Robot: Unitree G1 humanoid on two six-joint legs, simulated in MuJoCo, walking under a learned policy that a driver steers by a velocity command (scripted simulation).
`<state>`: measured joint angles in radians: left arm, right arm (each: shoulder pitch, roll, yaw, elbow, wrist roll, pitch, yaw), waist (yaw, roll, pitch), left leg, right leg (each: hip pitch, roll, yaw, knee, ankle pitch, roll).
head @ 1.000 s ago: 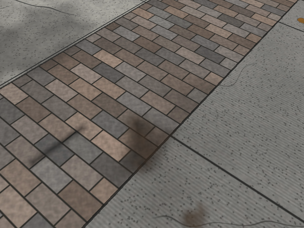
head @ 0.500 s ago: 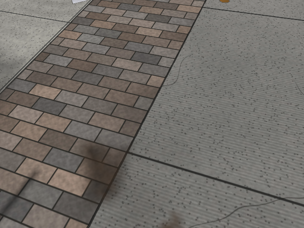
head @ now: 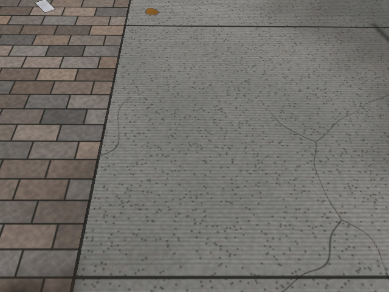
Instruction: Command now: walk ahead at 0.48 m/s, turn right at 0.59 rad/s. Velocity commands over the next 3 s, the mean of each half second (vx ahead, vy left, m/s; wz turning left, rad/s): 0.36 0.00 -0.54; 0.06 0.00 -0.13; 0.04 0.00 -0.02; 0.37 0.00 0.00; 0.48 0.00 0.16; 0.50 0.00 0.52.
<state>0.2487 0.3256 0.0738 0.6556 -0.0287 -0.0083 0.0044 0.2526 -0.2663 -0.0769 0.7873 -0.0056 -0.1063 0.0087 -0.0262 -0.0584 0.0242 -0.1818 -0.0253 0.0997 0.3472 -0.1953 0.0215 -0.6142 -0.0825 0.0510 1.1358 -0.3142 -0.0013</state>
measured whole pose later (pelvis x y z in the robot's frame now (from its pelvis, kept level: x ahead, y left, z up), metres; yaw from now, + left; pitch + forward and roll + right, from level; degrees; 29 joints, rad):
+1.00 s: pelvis +0.36 -0.06 -0.01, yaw -18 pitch +0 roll +0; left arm 0.22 0.25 0.03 0.77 0.01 0.03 0.02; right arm 0.10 -0.24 -0.01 0.78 -0.01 -0.03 0.01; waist 0.01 -0.01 0.02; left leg -0.31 0.00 0.01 0.56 -0.25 0.01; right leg -0.17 0.04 0.08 0.53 -0.36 -0.01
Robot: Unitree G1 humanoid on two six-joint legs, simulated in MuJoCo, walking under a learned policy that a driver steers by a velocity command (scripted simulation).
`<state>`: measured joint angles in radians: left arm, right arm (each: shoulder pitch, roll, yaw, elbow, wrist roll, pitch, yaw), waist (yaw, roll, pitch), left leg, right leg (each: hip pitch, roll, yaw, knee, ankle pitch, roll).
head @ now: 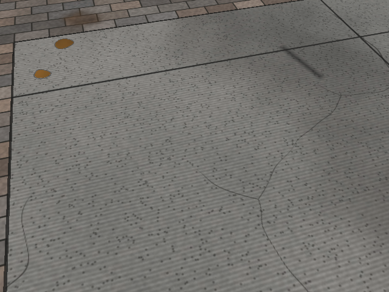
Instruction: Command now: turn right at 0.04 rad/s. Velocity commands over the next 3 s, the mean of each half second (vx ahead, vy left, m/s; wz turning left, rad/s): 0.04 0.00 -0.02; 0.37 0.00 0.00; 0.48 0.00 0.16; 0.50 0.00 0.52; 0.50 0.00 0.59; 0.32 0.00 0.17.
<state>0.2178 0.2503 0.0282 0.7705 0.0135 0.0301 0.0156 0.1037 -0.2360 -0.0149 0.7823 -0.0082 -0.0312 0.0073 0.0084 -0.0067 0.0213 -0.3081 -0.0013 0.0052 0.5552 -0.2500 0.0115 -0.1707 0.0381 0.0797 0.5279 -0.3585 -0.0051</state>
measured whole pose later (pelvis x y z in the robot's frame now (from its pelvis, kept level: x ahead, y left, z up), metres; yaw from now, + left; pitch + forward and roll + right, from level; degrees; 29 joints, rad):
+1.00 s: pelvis +0.17 +0.02 -0.01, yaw +0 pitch +2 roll +0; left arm 0.52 0.21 0.05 1.04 -0.01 -0.07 0.02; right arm -0.08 -0.25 -0.03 0.85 0.03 -0.08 0.05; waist 0.10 0.01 0.04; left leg -0.55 0.02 0.04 0.54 -0.06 0.05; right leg 0.19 -0.03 0.00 0.17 -0.39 0.02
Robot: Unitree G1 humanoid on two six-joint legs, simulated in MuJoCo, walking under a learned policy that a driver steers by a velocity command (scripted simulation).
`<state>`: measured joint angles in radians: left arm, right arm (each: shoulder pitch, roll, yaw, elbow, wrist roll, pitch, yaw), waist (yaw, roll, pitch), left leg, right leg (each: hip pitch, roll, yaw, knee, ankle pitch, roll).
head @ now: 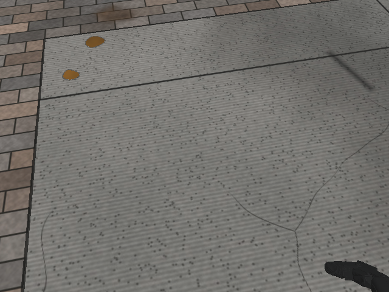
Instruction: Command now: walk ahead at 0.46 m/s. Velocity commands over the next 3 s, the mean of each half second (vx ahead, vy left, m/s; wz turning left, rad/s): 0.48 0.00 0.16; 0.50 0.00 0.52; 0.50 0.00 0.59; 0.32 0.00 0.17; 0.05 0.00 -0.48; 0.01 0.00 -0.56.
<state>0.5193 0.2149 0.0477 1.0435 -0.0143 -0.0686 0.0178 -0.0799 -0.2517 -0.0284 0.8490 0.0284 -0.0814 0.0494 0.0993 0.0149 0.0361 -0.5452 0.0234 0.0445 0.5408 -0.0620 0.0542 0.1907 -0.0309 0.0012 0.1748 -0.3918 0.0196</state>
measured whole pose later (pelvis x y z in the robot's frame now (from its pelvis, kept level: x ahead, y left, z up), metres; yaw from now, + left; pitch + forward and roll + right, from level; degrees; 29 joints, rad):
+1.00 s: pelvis +0.53 +0.04 +0.01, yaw +24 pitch +1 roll -3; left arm 0.30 0.29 0.08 0.93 -0.01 -0.08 0.01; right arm 0.07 -0.27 -0.06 0.73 0.02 -0.02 0.05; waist 0.08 0.03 0.04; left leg -0.63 0.10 0.02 0.68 -0.06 0.05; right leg 0.07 -0.02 -0.26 0.23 -0.31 0.03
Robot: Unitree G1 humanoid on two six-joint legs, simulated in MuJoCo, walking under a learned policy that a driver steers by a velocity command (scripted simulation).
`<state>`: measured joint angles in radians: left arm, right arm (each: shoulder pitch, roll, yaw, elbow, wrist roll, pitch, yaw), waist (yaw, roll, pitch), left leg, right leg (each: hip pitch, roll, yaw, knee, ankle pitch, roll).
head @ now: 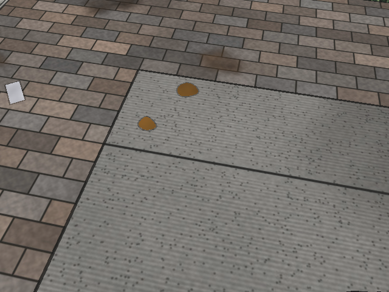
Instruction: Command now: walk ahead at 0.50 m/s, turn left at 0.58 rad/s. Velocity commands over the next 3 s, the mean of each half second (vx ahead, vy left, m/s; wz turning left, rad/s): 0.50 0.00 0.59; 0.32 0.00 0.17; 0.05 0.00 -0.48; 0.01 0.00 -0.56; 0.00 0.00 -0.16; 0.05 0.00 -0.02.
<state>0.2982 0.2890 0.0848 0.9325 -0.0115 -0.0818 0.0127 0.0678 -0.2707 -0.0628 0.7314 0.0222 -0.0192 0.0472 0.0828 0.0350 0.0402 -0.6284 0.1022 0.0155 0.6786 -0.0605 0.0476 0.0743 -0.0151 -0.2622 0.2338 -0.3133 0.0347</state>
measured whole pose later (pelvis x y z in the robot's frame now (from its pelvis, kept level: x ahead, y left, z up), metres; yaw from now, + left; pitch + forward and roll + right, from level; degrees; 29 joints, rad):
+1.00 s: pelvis +0.50 +0.11 +0.00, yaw +19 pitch +2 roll -1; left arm 0.29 0.30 0.06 0.86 -0.02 -0.04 0.00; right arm 0.07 -0.26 -0.04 0.65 -0.02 -0.03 -0.02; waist 0.08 0.01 0.04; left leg -0.39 0.01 -0.05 0.48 -0.11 0.01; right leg -0.22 0.04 0.05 0.54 -0.37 0.00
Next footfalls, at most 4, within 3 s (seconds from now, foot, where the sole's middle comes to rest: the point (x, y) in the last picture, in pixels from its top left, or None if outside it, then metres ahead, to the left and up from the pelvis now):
0.08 left None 0.21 0.12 -0.77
0.58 right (218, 270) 0.54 -0.01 -0.77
0.98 left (140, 254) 0.57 0.26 -0.77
1.36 right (215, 254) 0.59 0.00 -0.77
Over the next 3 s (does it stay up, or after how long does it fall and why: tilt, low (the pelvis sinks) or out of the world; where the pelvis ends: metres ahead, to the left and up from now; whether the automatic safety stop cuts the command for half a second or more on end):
stays up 0.55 0.08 0.00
